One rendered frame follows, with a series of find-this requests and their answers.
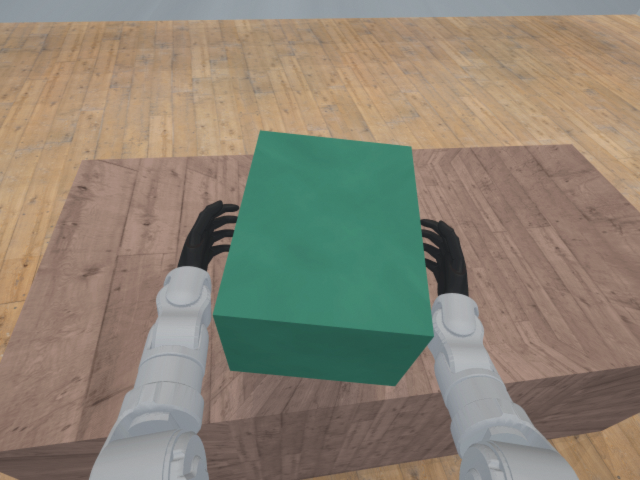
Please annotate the left robot hand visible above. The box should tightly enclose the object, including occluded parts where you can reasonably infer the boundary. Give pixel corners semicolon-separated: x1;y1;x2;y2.
177;200;239;271

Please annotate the left robot upper arm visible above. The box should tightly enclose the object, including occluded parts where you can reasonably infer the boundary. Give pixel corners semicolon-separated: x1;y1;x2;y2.
91;428;209;480

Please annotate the left robot forearm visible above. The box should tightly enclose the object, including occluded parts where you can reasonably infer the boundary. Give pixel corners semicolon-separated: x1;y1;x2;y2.
89;266;212;480

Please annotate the right robot upper arm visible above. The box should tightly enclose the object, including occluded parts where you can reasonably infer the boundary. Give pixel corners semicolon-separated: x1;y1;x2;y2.
459;440;578;480

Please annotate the right robot forearm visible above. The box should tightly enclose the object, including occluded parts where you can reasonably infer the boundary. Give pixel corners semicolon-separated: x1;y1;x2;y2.
427;293;579;480

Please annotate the carton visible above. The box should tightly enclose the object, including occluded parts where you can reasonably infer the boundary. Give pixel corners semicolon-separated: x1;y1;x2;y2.
213;130;434;386

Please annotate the pedestal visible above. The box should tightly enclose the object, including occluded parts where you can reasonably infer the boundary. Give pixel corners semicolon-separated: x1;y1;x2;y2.
0;144;640;480

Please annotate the right robot hand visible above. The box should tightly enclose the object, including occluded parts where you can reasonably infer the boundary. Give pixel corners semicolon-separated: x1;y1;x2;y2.
420;219;469;297

